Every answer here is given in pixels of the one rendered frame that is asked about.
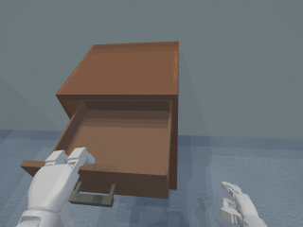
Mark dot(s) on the robot right forearm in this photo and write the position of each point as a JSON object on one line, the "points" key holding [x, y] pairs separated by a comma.
{"points": [[253, 221]]}

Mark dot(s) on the drawer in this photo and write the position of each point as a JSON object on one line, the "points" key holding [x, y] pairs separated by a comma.
{"points": [[130, 141]]}

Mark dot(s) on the left robot hand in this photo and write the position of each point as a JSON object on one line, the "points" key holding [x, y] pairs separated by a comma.
{"points": [[53, 183]]}

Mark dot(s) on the cabinet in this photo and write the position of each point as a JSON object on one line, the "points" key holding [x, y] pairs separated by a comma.
{"points": [[131, 71]]}

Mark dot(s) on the robot left forearm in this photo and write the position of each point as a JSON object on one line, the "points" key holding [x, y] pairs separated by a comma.
{"points": [[37, 217]]}

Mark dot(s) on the right robot hand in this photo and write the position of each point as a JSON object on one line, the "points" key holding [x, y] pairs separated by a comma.
{"points": [[242, 207]]}

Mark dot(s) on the handle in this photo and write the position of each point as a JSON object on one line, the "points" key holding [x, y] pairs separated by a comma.
{"points": [[92, 199]]}

